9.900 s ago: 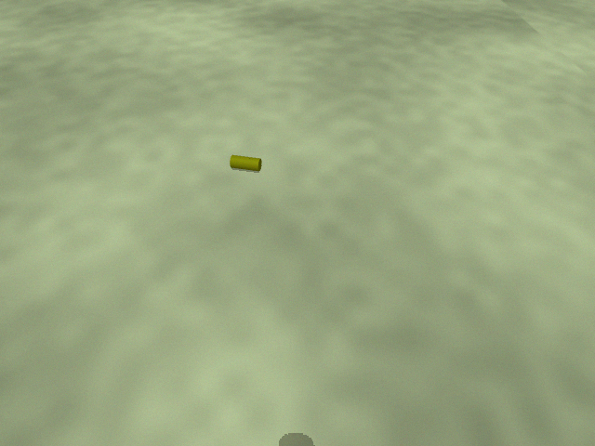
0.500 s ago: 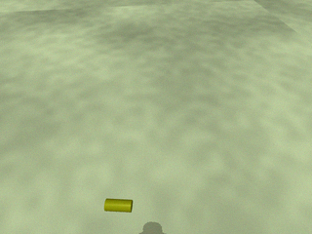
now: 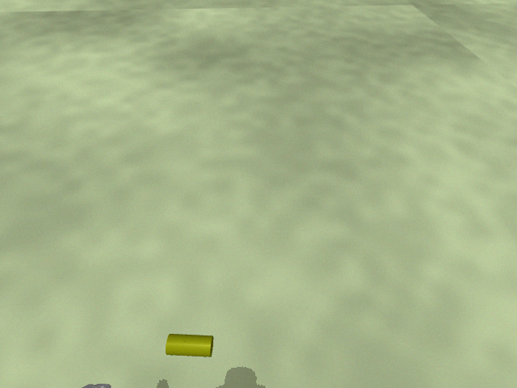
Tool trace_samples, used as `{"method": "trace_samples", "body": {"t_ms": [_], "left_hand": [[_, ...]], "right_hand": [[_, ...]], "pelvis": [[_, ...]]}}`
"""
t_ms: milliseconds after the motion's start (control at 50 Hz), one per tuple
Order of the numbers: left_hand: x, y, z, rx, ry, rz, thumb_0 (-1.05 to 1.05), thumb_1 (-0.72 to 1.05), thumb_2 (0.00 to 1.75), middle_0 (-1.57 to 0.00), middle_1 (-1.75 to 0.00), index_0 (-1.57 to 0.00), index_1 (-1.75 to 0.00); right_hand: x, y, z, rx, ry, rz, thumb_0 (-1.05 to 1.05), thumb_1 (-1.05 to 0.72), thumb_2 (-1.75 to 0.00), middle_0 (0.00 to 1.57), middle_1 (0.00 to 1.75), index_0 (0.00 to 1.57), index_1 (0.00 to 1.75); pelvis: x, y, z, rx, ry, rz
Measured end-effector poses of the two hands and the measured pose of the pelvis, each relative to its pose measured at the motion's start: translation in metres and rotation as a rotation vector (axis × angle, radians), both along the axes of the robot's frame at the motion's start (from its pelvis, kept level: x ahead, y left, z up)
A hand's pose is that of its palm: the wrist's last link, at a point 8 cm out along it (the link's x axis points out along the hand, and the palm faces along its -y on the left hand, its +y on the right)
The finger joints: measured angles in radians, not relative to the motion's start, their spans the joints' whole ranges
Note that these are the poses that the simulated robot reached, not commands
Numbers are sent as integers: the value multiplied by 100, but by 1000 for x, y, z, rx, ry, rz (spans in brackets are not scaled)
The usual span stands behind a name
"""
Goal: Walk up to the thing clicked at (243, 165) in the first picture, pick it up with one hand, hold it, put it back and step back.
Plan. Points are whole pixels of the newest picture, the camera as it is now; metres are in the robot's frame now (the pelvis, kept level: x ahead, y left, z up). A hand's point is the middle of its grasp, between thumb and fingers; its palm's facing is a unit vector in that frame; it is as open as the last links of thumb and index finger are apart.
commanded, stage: walk up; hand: left
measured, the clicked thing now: (190, 345) +0.38 +0.26 -0.74
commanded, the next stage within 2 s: none
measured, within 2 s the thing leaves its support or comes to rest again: neither
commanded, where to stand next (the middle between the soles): +0.08 -0.02 m, yaw +1 degrees
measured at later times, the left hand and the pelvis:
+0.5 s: hand out of the picture +0.10 +0.24 -0.14, palm faces +0.07 -0.86 -0.51, open 7.4 cm; pelvis +0.02 -0.05 -0.02, yaw +5 degrees
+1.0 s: hand out of the picture +0.05 +0.28 -0.20, palm faces +0.07 -0.93 -0.36, open 7.4 cm; pelvis +0.03 -0.02 -0.04, yaw +7 degrees
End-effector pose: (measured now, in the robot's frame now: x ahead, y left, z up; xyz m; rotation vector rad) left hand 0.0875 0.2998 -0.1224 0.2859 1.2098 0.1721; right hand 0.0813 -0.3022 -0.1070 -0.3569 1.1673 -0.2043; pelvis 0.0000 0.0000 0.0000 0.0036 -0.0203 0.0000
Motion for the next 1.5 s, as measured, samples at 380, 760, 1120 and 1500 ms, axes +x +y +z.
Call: {"method": "trace_samples", "body": {"t_ms": [380, 760, 1120, 1500], "left_hand": [[1, -49, 10, 147, 41, 38, 1, 90, 90, -20, -30, -21, -30], [-72, 69, -3, 245, -28, 212, 1, 90, 90, -20, -30, -21, -30], [8, -20, -48, 54, -18, 55, 1, 90, 90, -20, -30, -21, -30], [-6, 11, 29, 340, -91, 40, 0, 90, 90, -21, -30, -22, -30]], "right_hand": [[-1, -88, -41, 0, 175, -29, 1, -90, -90, 20, 30, 20, 30], [56, -2, -34, -21, -1, 178, 1, -90, -90, 20, 30, 20, 30], [37, -105, -12, -240, 35, 94, 1, -89, -90, 21, 31, 21, 30], [47, -48, -80, 43, 51, 91, 1, -90, -90, 20, 30, 21, 30]], "pelvis": [[25, -59, -18, 3, 0, 29], [11, 4, -44, 0, -16, 163], [36, -52, -56, -24, -16, 93], [13, -37, -49, 12, -11, 74]]}}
